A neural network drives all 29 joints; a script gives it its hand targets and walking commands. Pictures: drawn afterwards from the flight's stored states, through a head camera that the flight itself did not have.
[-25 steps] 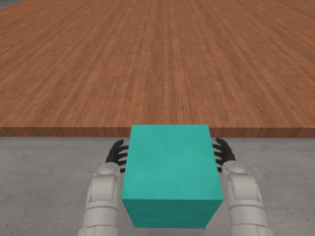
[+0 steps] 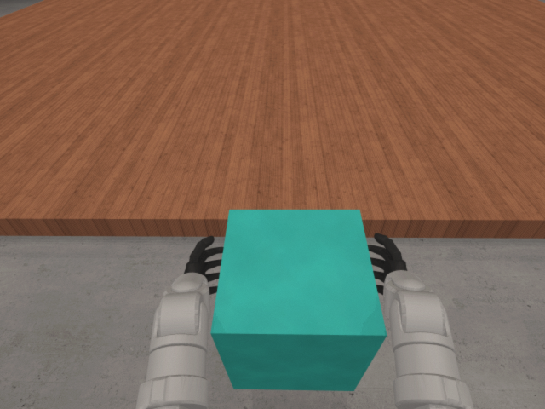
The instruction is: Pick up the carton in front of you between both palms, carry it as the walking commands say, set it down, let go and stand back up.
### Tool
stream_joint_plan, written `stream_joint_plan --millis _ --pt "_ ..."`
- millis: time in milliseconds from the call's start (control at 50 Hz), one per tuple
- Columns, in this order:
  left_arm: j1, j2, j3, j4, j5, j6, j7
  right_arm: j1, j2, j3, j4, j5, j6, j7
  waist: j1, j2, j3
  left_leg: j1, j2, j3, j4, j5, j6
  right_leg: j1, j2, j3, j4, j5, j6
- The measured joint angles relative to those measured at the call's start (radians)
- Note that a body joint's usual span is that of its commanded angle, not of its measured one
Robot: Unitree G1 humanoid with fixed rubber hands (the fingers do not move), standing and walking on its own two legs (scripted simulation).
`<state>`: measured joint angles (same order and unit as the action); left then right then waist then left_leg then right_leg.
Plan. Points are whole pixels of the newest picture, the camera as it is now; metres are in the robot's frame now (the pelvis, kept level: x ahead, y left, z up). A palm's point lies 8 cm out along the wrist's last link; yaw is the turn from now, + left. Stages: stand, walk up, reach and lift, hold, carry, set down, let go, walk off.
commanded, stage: hold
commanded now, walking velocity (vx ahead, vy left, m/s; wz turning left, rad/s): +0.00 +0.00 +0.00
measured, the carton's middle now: (293, 303) +0.30 +0.00 -0.02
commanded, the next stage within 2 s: carry in 0.36 s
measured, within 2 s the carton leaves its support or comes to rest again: neither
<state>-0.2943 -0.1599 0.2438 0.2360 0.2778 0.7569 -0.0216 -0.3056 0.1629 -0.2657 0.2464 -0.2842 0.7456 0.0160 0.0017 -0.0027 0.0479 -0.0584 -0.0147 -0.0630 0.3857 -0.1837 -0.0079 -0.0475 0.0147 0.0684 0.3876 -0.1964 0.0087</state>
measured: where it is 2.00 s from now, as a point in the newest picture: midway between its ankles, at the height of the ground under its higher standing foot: (301, 311)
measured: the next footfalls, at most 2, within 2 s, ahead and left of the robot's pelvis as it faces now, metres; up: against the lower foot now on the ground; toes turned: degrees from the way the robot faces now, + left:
left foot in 0.76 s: +0.17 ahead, +0.09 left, +0.00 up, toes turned +9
right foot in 1.10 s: +0.45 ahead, -0.14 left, +0.00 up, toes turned -13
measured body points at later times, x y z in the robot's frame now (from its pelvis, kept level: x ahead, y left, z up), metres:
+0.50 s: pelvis +0.02 +0.00 +0.00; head -0.02 -0.01 +0.44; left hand +0.32 +0.15 +0.05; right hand +0.32 -0.16 +0.05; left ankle +0.03 +0.13 -0.74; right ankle +0.02 -0.13 -0.74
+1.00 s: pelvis +0.23 -0.02 +0.00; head +0.22 -0.02 +0.45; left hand +0.51 +0.12 +0.08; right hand +0.50 -0.18 +0.08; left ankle +0.13 +0.09 -0.74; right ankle +0.29 -0.14 -0.71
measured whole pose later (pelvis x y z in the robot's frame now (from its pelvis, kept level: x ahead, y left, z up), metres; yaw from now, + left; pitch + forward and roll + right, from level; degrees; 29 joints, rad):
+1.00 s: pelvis +0.23 -0.02 +0.00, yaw -2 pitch +6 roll -1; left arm -0.13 -0.13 0.11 -0.36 0.09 1.22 0.09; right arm -0.15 0.13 -0.09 -0.35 -0.10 1.22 -0.10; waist -0.02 0.03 -0.14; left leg -0.11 0.05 0.18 0.31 -0.30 0.00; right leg -0.55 -0.07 -0.14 0.71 -0.30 0.01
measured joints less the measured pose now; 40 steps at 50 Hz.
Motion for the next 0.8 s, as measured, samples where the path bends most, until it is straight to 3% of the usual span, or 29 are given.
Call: stream_joint_plan --millis 340,420,480,540,580,680,760,800 --pt "0.046 0.011 -0.045 -0.044 -0.007 0.015 0.002 0.047 -0.012 0.044 -0.043 0.009 0.014 -0.001 0.0 0.0 -0.006 0.021 0.001 0.0 -0.028 0.001 0.0 0.022 -0.001 0.001 -0.028 0.001 -0.001" --pt "0.064 0.015 -0.052 -0.058 -0.025 0.028 0.011 0.062 -0.015 0.061 -0.057 0.025 0.03 -0.013 0.002 0.002 -0.087 -0.082 0.002 0.007 0.055 -0.073 0.0 -0.087 0.002 0.001 0.063 -0.079 0.0" --pt "0.084 0.019 -0.063 -0.109 -0.052 0.049 0.02 0.078 -0.019 0.085 -0.104 0.047 0.053 -0.026 0.007 0.006 -0.14 -0.135 0.007 0.02 0.081 -0.123 0.0 -0.157 -0.01 -0.017 0.118 -0.162 0.001" --pt "0.098 0.026 -0.076 -0.182 -0.087 0.085 0.034 0.09 -0.021 0.109 -0.18 0.072 0.093 -0.043 0.009 0.019 -0.173 -0.17 0.022 0.025 0.108 -0.082 -0.001 -0.192 -0.019 -0.057 0.138 -0.135 -0.001" --pt "0.103 0.027 -0.09 -0.225 -0.109 0.127 0.044 0.108 -0.026 0.118 -0.239 0.09 0.138 -0.053 0.006 0.029 -0.197 -0.191 0.036 0.02 0.152 -0.139 -0.001 -0.188 -0.012 -0.075 0.123 -0.103 -0.007" --pt "0.11 0.023 -0.148 -0.32 -0.13 0.256 0.088 0.13 -0.07 0.13 -0.348 0.158 0.268 -0.072 -0.003 -0.007 -0.229 -0.304 0.045 0.135 0.281 -0.272 0.013 -0.155 -0.04 -0.103 0.067 -0.13 -0.018" --pt "0.135 0.027 -0.152 -0.458 -0.147 0.346 0.108 0.119 -0.057 0.135 -0.434 0.187 0.343 -0.084 0.002 -0.03 -0.214 -0.289 0.022 0.227 0.091 -0.127 0.016 -0.123 -0.065 -0.09 0.066 -0.168 -0.001" --pt "0.157 0.033 -0.129 -0.52 -0.165 0.374 0.107 0.122 -0.023 0.143 -0.465 0.178 0.358 -0.089 0.007 -0.039 -0.218 -0.27 0.02 0.256 0.081 -0.021 0.04 -0.175 -0.081 -0.099 0.214 -0.227 -0.005"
